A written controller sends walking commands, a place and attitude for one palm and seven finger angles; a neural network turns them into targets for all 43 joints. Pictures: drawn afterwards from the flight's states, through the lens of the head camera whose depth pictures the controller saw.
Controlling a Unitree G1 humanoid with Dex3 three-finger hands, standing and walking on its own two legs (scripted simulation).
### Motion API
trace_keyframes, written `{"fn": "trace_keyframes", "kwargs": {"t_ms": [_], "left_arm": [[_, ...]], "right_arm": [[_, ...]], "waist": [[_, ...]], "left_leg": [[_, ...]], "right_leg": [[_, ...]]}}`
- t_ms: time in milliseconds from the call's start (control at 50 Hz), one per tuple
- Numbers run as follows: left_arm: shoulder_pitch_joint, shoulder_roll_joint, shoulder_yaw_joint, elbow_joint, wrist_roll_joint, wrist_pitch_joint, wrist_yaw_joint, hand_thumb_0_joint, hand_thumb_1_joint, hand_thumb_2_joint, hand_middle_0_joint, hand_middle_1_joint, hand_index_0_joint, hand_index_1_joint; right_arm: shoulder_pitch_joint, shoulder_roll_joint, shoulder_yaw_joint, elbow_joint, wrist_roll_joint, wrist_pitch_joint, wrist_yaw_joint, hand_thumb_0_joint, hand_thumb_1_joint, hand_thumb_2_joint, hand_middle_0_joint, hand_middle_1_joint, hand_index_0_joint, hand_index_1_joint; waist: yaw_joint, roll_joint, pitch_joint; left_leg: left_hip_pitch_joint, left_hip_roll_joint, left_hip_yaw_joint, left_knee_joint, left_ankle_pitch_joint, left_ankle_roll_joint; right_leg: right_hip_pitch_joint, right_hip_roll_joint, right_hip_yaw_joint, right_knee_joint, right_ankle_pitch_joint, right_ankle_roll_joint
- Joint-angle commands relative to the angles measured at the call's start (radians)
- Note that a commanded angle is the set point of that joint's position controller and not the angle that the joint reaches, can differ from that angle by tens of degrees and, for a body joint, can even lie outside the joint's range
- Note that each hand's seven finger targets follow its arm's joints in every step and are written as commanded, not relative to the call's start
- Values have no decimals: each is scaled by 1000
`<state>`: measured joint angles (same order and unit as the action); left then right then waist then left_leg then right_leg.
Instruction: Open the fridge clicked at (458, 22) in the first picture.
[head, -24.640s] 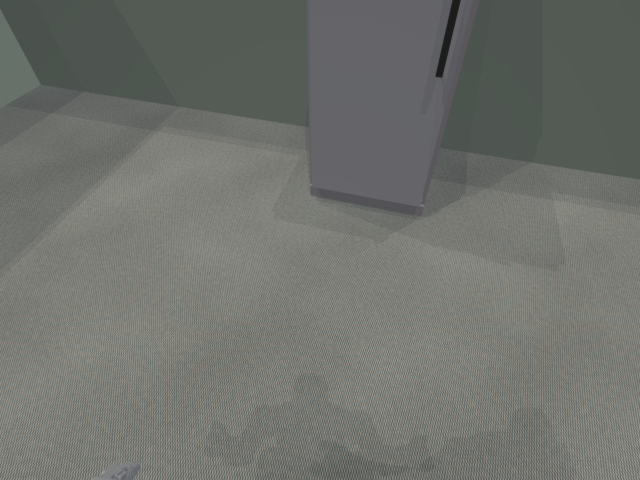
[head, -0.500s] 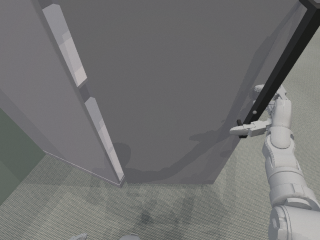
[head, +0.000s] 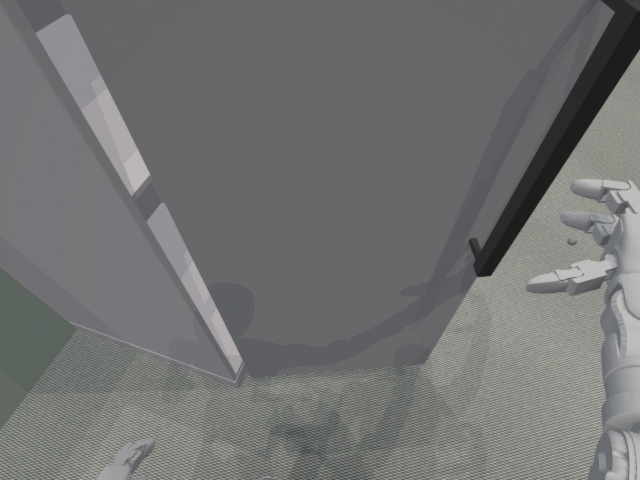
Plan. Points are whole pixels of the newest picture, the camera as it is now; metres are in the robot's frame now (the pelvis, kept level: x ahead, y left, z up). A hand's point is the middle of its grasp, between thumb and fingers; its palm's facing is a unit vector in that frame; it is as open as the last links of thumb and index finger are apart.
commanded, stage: slip the hand off the handle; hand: right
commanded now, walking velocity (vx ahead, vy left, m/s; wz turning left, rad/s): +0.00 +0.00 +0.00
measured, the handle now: (527, 170) +0.46 -0.21 +0.14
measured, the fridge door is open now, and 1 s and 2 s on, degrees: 67 67 67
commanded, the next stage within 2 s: draw the hand back to the body in 1.22 s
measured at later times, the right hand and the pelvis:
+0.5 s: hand (594, 288) +0.35 -0.29 +0.07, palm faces +0.22 +0.95 -0.21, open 14.6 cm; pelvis +0.01 -0.03 +0.00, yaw +2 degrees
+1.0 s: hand (615, 343) +0.28 -0.28 +0.08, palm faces +0.25 +0.94 -0.21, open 14.6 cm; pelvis -0.02 -0.01 +0.00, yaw -1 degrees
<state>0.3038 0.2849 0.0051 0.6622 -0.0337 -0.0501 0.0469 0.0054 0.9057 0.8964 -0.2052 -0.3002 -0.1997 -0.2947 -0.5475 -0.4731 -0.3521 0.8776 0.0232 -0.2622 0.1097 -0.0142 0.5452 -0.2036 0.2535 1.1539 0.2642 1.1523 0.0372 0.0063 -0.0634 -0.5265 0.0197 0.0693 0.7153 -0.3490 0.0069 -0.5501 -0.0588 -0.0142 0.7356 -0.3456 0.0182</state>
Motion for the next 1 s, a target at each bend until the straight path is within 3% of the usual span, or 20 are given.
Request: {"fn": "trace_keyframes", "kwargs": {"t_ms": [0, 40, 60, 100, 120, 200, 240, 280, 340, 400, 460, 500, 640, 680, 780, 820, 940, 980], "left_arm": [[74, 142, 53, -89, 2, -24, 18, 0, 900, 900, -200, -300, -200, -300], [80, 141, 50, -99, 5, -25, 20, 0, 900, 900, -200, -300, -200, -300], [85, 147, 52, -91, 6, -21, 18, 0, 900, 900, -200, -300, -200, -300], [88, 149, 51, -97, 6, -13, 20, 0, 900, 900, -200, -300, -200, -300], [86, 146, 48, -101, 4, -10, 19, 0, 900, 900, -200, -300, -200, -300], [80, 139, 60, -146, 4, -12, 4, 0, 900, 900, -200, -300, -200, -300], [74, 135, 62, -164, 1, -19, -2, 0, 900, 900, -200, -300, -200, -300], [66, 140, 64, -167, 0, -20, -6, 0, 900, 900, -200, -300, -200, -300], [39, 139, 62, -191, -2, -29, -2, 0, 900, 900, -200, -300, -200, -300], [16, 128, 56, -192, 6, -38, -5, 0, 900, 900, -200, -300, -200, -300], [-12, 116, 49, -195, 9, -56, 0, 0, 900, 900, -200, -300, -200, -300], [-26, 120, 45, -186, 10, -68, 7, 0, 900, 900, -200, -300, -200, -300], [-67, 121, 28, -184, -3, -104, 34, 0, 900, 900, -200, -300, -200, -300], [-78, 121, 22, -182, -5, -108, 39, 0, 900, 900, -200, -300, -200, -300], [-100, 108, 18, -206, 2, -131, 35, 0, 900, 900, -200, -300, -200, -300], [-109, 105, 15, -207, 3, -138, 34, 0, 900, 900, -200, -300, -200, -300], [-108, 115, 10, -173, 1, -146, 53, 0, 900, 900, -200, -300, -200, -300], [-115, 113, 9, -168, -3, -150, 61, 0, 900, 900, -200, -300, -200, -300]], "right_arm": [[-403, -273, -48, -217, 22, -69, 32, 0, 550, -200, 250, 1150, 250, 1150], [-384, -285, -66, -225, 33, -80, 39, 0, 550, -200, 250, 1150, 250, 1150], [-369, -332, -110, -201, 33, -80, 40, 0, 550, -200, 250, 1150, 250, 1150], [-349, -358, -138, -178, 31, -78, 47, 0, 550, -200, 250, 1150, 250, 1150], [-360, -346, -118, -173, 24, -76, 53, 0, 550, -200, 250, 1150, 250, 1150], [-168, -257, -81, -322, 48, -69, 67, 0, 550, -200, 250, 1150, 250, 1150], [-81, -203, -58, -380, 75, -60, 65, 0, 550, -200, 250, 1150, 250, 1150], [-24, -196, -72, -422, 91, -40, 52, 0, 550, -200, 250, 1150, 250, 1150], [61, -223, -121, -542, 109, -24, 18, 0, 550, -200, 250, 1150, 250, 1150], [82, -209, -111, -646, 86, -16, -15, 0, 550, -200, 250, 1150, 250, 1150], [100, -158, -51, -747, 70, -17, -34, 0, 550, -200, 250, 1150, 250, 1150], [76, -135, -26, -759, 77, -11, -35, 0, 550, -200, 250, 1150, 250, 1150], [146, -84, 21, -712, 97, 53, -13, 0, 550, -200, 250, 1150, 250, 1150], [138, -102, 6, -697, 98, 70, -11, 0, 550, -200, 250, 1150, 250, 1150], [218, -102, -12, -805, 103, 43, -11, 0, 550, -200, 250, 1150, 250, 1150], [252, -102, -10, -828, 103, 31, -8, 0, 550, -200, 250, 1150, 250, 1150], [189, -171, -71, -754, 123, 41, 1, 0, 550, -200, 250, 1150, 250, 1150], [143, -168, -56, -732, 125, 47, 21, 0, 550, -200, 250, 1150, 250, 1150]], "waist": [[22, -76, -334], [17, -74, -344], [10, -53, -352], [6, -33, -345], [9, -64, -333], [-36, -134, -415], [-34, -111, -387], [-38, -58, -357], [-57, -52, -343], [-52, -91, -317], [-40, -166, -290], [-23, -146, -259], [-28, -80, -178], [-29, -53, -156], [-61, -96, -221], [-61, -114, -204], [-38, -41, -136], [-30, -60, -136]], "left_leg": [[127, -29, -56, -88, 342, 4], [131, -36, -51, -75, 357, 6], [132, -33, -55, -74, 350, 2], [138, -33, -52, -66, 350, 1], [128, -32, -50, -62, 351, 3], [124, -44, -33, -45, 382, 13], [119, -55, -19, -46, 374, 13], [115, -55, -12, -51, 352, 9], [157, -56, -10, -49, 360, 10], [127, -53, -7, -43, 324, 8], [82, -55, -3, -48, 251, 11], [57, -56, 1, -57, 194, 13], [63, -45, 4, -85, 92, 16], [60, -39, 1, -96, 71, 14], [110, -39, -2, -87, 112, 18], [105, -40, -3, -86, 109, 18], [100, -31, -29, -125, 39, 7], [90, -24, -40, -135, 12, 4]], "right_leg": [[177, 66, -18, -49, 277, -65], [173, 67, -15, -38, 305, -67], [162, 63, -13, -37, 291, -64], [136, 62, -12, -39, 287, -63], [134, 62, -13, -41, 293, -61], [231, 50, -6, -36, 432, -52], [236, 43, 1, -35, 483, -53], [223, 36, 10, -51, 443, -48], [199, 43, 3, -63, 441, -51], [211, 38, 12, -75, 418, -43], [252, 30, 26, -82, 391, -35], [249, 29, 39, -93, 299, -32], [190, 39, 53, -136, 87, -34], [175, 44, 53, -143, 49, -37], [205, 51, 42, -129, 120, -36], [201, 51, 37, -125, 121, -35], [135, 59, 20, -115, 42, -46], [131, 64, 12, -113, 20, -46]]}}
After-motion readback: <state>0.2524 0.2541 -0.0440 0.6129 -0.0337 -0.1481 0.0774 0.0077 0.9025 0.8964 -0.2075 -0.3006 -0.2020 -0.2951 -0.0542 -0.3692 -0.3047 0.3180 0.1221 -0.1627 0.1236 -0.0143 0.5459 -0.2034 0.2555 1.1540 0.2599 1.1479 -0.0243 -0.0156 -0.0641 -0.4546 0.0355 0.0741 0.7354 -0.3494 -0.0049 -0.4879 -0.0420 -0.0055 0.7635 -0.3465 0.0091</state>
